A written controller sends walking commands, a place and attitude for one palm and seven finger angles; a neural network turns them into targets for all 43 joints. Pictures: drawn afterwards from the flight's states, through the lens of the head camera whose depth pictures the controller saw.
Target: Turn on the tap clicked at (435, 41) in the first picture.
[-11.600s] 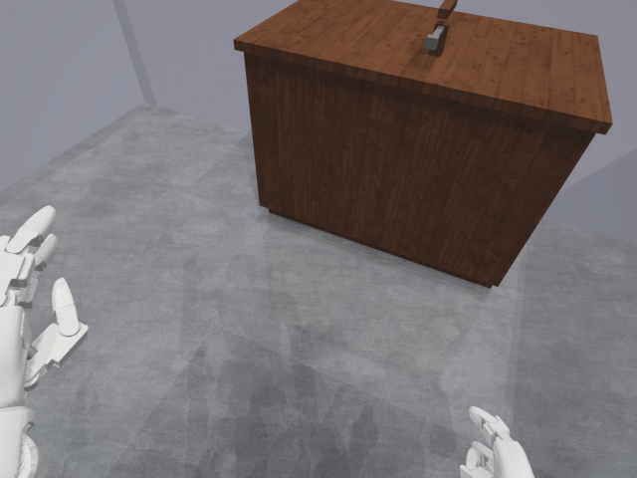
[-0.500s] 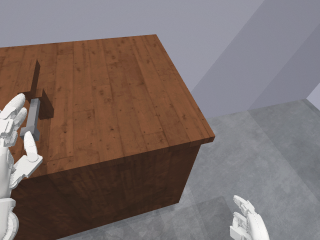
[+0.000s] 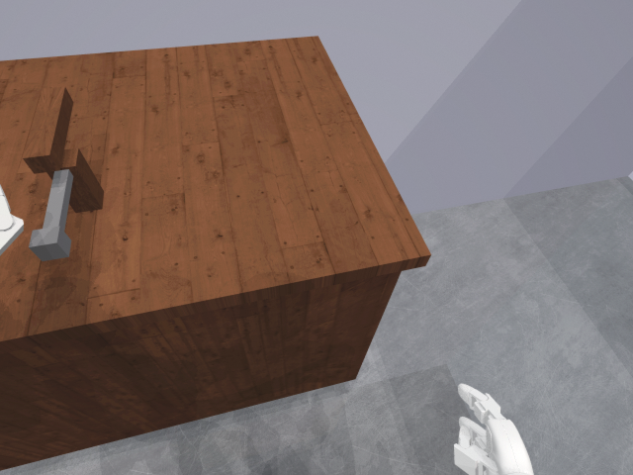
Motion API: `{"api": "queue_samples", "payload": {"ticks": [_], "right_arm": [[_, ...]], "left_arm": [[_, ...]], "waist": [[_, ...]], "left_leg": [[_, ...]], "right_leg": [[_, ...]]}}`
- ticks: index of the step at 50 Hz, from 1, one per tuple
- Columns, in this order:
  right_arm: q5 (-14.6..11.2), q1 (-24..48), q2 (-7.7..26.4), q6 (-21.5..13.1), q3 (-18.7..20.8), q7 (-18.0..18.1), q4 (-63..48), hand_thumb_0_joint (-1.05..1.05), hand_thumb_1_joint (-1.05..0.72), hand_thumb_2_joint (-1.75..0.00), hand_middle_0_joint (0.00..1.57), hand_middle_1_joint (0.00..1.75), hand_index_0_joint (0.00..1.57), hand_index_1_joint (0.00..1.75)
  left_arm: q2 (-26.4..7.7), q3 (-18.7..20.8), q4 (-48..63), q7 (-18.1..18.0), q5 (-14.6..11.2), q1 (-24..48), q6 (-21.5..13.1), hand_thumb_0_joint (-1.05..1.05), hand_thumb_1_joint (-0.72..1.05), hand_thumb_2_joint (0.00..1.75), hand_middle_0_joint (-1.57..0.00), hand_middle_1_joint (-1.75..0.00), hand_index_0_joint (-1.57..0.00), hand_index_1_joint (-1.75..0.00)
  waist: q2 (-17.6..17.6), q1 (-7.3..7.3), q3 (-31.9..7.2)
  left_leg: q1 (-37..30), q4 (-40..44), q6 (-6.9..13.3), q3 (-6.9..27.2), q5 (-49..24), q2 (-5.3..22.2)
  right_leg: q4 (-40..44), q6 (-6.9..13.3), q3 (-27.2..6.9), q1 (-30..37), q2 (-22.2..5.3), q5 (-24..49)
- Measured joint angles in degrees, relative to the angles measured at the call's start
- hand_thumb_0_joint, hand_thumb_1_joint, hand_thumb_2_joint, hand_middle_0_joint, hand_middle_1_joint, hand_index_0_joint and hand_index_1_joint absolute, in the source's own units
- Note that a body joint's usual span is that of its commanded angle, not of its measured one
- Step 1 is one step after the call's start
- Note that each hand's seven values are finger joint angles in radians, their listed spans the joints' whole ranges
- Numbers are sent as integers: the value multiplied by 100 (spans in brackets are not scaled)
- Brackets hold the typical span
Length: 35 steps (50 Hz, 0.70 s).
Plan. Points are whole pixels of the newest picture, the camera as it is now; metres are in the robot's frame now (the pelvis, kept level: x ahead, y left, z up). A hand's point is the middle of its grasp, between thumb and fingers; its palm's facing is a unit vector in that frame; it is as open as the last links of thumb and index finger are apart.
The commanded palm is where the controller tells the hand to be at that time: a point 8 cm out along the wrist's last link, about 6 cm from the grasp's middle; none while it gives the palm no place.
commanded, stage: look again from close up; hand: left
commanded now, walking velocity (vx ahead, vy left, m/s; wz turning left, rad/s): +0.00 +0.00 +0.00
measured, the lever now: (51, 243) +0.31 +0.35 +0.10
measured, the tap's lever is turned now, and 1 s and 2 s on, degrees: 0 0 0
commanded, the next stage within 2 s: come to a stop and stand still in 0.18 s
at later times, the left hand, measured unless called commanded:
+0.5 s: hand (51, 307) +0.21 +0.27 +0.16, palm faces +0.37 -0.86 -0.35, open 7.4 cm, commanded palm +0.15 +0.30 +0.18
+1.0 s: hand (34, 291) +0.22 +0.29 +0.16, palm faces +0.37 -0.82 -0.44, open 7.4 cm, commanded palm +0.16 +0.31 +0.18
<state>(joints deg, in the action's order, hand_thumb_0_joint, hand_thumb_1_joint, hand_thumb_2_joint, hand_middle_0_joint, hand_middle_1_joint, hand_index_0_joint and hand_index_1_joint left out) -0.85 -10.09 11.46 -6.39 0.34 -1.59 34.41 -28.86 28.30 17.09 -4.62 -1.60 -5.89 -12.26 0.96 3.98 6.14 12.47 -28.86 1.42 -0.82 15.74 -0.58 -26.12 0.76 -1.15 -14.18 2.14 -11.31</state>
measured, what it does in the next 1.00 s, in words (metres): stands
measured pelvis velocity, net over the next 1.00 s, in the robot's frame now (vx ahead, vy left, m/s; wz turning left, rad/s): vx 0.00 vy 0.03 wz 0.00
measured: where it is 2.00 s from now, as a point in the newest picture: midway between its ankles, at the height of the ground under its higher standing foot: outside the picture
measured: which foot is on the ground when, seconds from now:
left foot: down 0.00-1.00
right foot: down 0.00-1.00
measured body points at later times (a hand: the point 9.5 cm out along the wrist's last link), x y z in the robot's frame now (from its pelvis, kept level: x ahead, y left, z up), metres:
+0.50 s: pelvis -0.01 +0.03 +0.00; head +0.00 +0.04 +0.45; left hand +0.18 +0.31 +0.17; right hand +0.15 -0.20 -0.07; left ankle +0.00 +0.10 -0.74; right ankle +0.03 -0.11 -0.74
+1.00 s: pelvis +0.00 +0.03 +0.00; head +0.02 +0.06 +0.45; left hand +0.20 +0.33 +0.18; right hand +0.19 -0.18 -0.07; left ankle +0.00 +0.10 -0.74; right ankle +0.03 -0.11 -0.74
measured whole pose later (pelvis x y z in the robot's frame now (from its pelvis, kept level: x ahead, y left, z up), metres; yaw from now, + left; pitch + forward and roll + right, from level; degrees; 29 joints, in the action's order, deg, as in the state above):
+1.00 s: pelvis +0.00 +0.03 +0.00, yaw +0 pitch -1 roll -1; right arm 0.5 -11.8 10.3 -6.8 -0.8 0.1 32.1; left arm -22.9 21.4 25.5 -2.9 1.1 -20.3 -11.9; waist 2.1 3.1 4.3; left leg 11.4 -28.1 4.2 -1.9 15.5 -2.6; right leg -24.3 -1.9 -2.2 -12.5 0.1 -10.5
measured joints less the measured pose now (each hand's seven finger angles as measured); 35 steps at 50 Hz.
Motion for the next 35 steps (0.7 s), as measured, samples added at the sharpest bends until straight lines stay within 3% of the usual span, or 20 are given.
{"api": "queue_samples", "payload": {"ticks": [2, 5, 8, 14, 20, 26, 35], "right_arm": [[-48, 32, 29, 13, 24, -142, -86, 1, -91, -90, 21, 30, 21, 30], [-58, -24, 31, 42, 37, -160, -206, 1, -91, -90, 21, 30, 21, 30], [-32, -121, -21, 98, 7, -5, -224, 1, -91, -90, 21, 30, 21, 30], [0, -357, 16, 27, -41, 220, -117, 2, -91, -90, 21, 30, 21, 30], [38, -390, 97, -155, -50, 220, 19, 2, -91, -90, 21, 30, 21, 30], [37, -287, 5, -212, -107, 199, -63, 2, -91, -90, 21, 30, 21, 30], [68, -134, -158, -187, -192, 119, -178, 1, -90, -90, 21, 30, 21, 30]], "left_arm": [[241, -20, 256, -40, -124, -390, 7, 2, 89, 90, -20, -30, -21, -30], [604, -502, 764, 62, -101, -1367, -13, 2, 90, 90, -20, -30, -20, -30], [648, -860, 886, 201, -52, -2020, -38, 2, 90, 90, -20, -30, -20, -30], [574, -677, 655, 189, -82, -1918, 7, 2, 88, 89, -22, -31, -22, -31], [869, -644, 631, 51, -34, -1541, -151, 2, 89, 89, -21, -30, -21, -31], [946, -870, 476, 77, 93, -1478, -194, 2, 89, 90, -21, -30, -21, -31], [749, -767, 759, 104, 41, -1586, -165, 2, 89, 90, -21, -30, -21, -31]], "waist": [[-93, -138, -22], [-172, -345, -94], [-103, -450, -126], [17, -280, -76], [27, -109, -210], [72, -157, -318], [128, -190, -242]], "left_leg": [[-10, 49, 38, -124, -28, -8], [-62, 131, 88, -257, -60, -32], [-103, 178, 104, -297, -94, -53], [-60, 93, 114, -206, -131, -38], [-36, 92, 166, -199, -148, -60], [-85, 137, 241, -217, -130, -148], [-155, 146, 271, -190, -57, -199]], "right_leg": [[5, -43, -123, -48, -4, 54], [22, -97, -257, -60, -21, 91], [11, -111, -298, -53, -38, 103], [83, -103, -204, 8, -33, 185], [215, -144, -197, 52, -60, 266], [168, -211, -218, 64, -144, 197], [189, -268, -196, 153, -196, 114]]}}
